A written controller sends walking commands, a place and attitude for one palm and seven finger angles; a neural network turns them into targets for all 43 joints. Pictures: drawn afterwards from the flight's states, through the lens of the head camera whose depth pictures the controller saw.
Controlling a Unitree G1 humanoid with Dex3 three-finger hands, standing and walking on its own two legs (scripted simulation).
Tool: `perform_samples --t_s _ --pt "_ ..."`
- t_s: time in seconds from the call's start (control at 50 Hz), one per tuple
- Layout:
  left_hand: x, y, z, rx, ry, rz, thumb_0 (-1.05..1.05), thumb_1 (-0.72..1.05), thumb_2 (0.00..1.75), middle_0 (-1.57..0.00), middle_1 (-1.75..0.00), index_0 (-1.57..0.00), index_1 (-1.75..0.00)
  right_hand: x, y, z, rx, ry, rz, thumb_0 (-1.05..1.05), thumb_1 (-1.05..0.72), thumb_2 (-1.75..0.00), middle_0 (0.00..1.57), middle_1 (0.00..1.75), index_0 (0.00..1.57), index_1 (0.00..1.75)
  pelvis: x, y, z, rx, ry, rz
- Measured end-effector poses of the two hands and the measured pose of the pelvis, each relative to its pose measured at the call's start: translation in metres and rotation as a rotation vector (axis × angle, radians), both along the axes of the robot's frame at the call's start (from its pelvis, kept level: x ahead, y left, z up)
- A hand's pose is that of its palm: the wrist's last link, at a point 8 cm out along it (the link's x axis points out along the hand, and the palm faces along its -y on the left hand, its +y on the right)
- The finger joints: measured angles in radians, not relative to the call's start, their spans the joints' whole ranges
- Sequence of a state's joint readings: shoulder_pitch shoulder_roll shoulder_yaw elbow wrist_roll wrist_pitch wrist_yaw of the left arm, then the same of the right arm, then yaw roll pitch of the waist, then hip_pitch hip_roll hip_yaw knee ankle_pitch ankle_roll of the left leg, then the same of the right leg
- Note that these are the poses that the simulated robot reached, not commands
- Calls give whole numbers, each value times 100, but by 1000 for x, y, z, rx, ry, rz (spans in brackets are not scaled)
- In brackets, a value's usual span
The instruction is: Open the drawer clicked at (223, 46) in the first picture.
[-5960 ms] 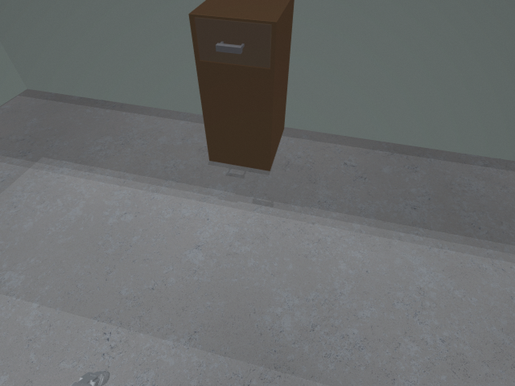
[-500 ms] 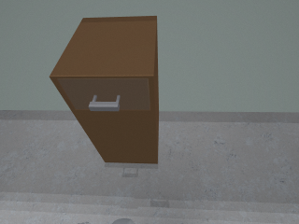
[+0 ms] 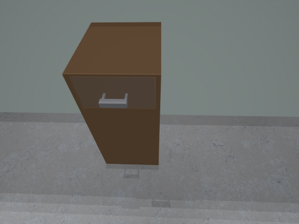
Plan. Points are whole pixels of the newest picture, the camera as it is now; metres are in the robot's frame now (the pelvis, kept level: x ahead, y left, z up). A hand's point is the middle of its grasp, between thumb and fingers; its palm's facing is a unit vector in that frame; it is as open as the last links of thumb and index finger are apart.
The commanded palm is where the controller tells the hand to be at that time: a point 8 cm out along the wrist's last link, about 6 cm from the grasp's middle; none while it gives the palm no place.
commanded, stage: come to a stop and stand still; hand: left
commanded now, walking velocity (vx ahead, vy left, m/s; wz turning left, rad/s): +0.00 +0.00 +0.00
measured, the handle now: (114, 99) +0.58 +0.19 -0.06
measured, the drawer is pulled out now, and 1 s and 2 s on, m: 0.00 0.00 0.00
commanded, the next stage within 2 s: look again from close up in 0.42 s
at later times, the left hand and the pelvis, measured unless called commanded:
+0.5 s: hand out of the picture -0.03 +0.14 -0.17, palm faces +0.04 -0.98 -0.18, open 7.4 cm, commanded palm none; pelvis -0.01 -0.02 +0.01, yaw +1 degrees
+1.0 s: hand out of the picture -0.05 +0.19 -0.18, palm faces +0.05 -0.98 -0.17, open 7.4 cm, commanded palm none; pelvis -0.04 +0.02 +0.00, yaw +1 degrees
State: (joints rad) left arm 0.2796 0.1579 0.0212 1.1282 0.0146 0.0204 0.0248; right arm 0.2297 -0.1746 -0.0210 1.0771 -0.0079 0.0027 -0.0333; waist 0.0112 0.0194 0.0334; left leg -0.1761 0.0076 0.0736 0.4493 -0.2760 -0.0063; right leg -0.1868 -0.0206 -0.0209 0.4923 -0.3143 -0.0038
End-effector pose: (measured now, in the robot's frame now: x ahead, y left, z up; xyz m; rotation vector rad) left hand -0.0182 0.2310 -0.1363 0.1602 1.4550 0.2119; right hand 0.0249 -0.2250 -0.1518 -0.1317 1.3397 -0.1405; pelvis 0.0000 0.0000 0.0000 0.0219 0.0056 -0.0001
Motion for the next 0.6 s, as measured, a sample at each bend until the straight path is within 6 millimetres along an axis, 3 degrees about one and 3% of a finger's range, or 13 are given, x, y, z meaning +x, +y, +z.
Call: perform_samples --t_s 0.18,0.4,0.52,0.6 --pt "-4 -29 -1 -37 -25 -15 1 91 90 -20 -30 -20 -30 -33 -4 1 21 62 -8 0 -91 -90 20 30 20 29 -9 -12 4 -7 -25 7" --pt "-10 -38 -3 -50 -32 -13 1 92 90 -20 -30 -20 -30 -69 -6 5 23 132 -22 0 -91 -90 20 30 20 29 -15 -21 5 -15 -30 9" --pt "-14 -41 -3 -54 -21 -7 1 91 90 -20 -30 -20 -30 -77 -3 4 30 155 -25 0 -91 -90 20 30 20 29 -14 -21 5 -15 -25 10" --pt "-17 -38 -5 -44 -41 -33 1 91 90 -20 -30 -20 -30 -68 -1 2 28 111 -21 0 -91 -90 20 30 20 29 -20 -15 1 -36 -19 7"
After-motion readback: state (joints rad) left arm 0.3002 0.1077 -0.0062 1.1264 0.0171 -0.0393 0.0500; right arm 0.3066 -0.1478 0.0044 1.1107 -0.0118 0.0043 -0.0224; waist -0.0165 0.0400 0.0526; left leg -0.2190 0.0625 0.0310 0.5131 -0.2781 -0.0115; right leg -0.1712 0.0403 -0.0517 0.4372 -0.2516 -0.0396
